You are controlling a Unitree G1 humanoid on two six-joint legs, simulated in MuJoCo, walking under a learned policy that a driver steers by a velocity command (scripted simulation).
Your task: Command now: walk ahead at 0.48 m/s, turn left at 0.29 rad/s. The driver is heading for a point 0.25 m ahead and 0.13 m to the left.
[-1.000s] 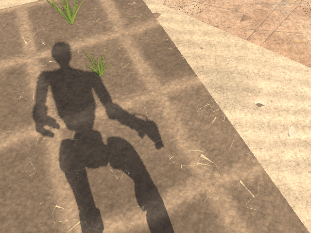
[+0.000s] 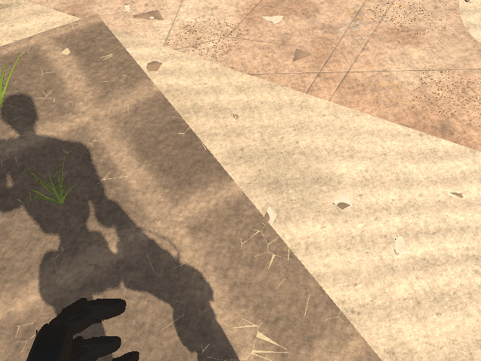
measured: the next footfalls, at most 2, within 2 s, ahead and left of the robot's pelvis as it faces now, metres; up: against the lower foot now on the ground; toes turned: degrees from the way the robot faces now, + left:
left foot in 0.42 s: +0.33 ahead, +0.13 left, +0.00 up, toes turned +8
right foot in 0.68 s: +0.29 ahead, -0.13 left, +0.00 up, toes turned +7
